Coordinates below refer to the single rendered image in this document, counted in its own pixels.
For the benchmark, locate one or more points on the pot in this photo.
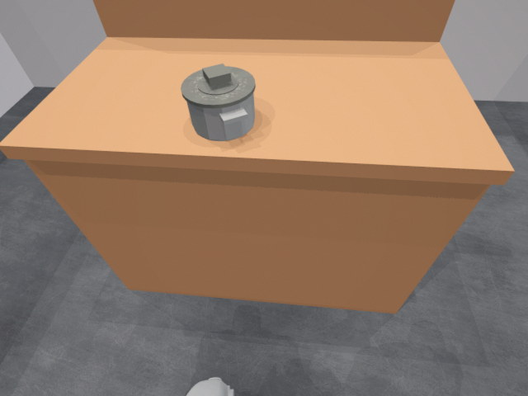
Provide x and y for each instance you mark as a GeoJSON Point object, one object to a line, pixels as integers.
{"type": "Point", "coordinates": [223, 124]}

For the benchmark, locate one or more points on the knob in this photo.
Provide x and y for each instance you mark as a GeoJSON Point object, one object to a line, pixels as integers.
{"type": "Point", "coordinates": [216, 74]}

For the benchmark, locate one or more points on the lid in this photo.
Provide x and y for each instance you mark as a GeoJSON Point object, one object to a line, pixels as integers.
{"type": "Point", "coordinates": [198, 92]}

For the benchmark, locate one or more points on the table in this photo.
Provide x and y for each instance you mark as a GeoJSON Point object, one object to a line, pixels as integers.
{"type": "Point", "coordinates": [366, 155]}

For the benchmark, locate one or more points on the robot left thigh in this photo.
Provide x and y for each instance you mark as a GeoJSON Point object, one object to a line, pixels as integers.
{"type": "Point", "coordinates": [211, 387]}

